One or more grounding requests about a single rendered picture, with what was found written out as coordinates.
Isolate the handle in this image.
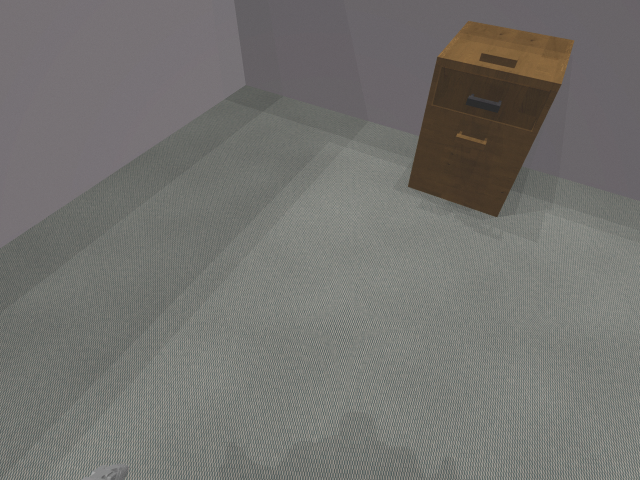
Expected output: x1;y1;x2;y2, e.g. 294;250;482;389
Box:
454;134;487;150
479;50;519;68
466;94;502;113

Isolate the cabinet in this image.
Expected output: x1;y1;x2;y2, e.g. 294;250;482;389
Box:
408;21;574;217

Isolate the drawer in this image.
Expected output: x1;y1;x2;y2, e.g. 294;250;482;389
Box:
433;66;550;130

